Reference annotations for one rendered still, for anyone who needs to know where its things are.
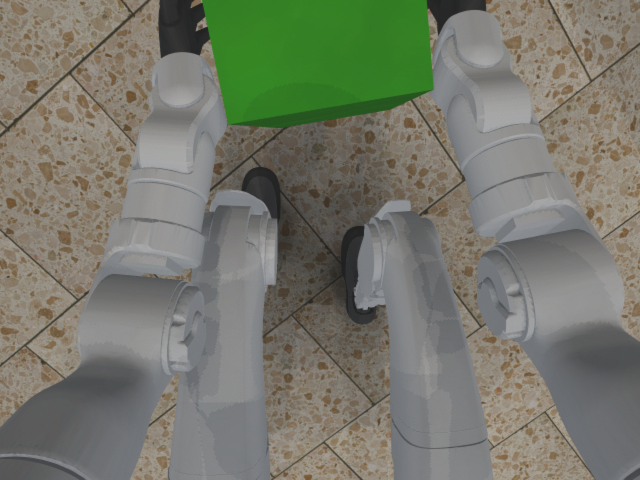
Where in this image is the robot left forearm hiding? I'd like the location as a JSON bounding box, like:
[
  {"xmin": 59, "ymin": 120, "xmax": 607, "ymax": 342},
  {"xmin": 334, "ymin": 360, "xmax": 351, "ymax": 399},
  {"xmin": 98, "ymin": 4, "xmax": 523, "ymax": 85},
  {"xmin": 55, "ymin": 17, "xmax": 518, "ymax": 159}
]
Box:
[{"xmin": 77, "ymin": 52, "xmax": 227, "ymax": 357}]

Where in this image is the carton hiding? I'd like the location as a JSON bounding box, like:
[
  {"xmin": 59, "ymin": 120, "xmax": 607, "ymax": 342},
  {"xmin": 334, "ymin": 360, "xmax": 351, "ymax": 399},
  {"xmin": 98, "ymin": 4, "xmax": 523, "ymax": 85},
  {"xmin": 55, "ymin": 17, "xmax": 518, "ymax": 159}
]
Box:
[{"xmin": 202, "ymin": 0, "xmax": 434, "ymax": 128}]

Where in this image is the robot right upper arm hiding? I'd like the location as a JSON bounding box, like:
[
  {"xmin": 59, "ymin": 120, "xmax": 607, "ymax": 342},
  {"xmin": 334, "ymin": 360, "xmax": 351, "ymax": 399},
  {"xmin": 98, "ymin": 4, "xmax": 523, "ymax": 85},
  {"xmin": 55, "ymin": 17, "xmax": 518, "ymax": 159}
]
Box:
[{"xmin": 477, "ymin": 229, "xmax": 640, "ymax": 480}]

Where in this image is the robot left upper arm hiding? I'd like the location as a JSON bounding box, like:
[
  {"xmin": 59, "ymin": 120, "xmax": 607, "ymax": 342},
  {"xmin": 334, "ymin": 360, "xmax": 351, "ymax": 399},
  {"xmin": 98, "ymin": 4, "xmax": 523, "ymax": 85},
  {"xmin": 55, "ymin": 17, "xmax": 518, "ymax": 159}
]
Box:
[{"xmin": 0, "ymin": 274, "xmax": 206, "ymax": 480}]

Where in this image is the left robot hand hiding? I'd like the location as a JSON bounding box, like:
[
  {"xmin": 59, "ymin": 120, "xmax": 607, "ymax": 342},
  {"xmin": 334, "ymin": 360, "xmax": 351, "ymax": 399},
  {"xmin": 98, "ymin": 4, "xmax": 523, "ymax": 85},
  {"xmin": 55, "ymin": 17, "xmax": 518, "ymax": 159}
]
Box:
[{"xmin": 158, "ymin": 0, "xmax": 210, "ymax": 58}]

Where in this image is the robot right forearm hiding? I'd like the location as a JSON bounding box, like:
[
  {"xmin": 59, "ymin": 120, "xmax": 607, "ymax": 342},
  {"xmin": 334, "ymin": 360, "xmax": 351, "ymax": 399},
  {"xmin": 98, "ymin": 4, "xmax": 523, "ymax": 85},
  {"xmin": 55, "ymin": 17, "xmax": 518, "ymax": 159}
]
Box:
[{"xmin": 429, "ymin": 10, "xmax": 624, "ymax": 312}]

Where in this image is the right robot shin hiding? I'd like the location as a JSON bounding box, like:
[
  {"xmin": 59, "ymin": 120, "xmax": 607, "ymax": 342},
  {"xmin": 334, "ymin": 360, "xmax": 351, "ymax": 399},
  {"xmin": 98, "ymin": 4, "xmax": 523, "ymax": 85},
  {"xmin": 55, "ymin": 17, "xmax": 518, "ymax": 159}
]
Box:
[{"xmin": 354, "ymin": 199, "xmax": 441, "ymax": 309}]

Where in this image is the right robot thigh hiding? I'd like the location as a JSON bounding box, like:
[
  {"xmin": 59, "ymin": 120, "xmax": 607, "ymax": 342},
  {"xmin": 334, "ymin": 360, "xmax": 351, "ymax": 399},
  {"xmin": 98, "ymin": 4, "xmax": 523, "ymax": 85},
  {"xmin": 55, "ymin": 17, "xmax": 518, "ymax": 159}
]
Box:
[{"xmin": 362, "ymin": 211, "xmax": 494, "ymax": 480}]

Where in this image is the right robot hand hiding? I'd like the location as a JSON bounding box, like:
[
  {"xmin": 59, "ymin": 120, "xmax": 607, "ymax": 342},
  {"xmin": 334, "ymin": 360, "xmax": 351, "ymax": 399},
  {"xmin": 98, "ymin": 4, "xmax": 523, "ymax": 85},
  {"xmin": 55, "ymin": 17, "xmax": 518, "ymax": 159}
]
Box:
[{"xmin": 427, "ymin": 0, "xmax": 486, "ymax": 36}]

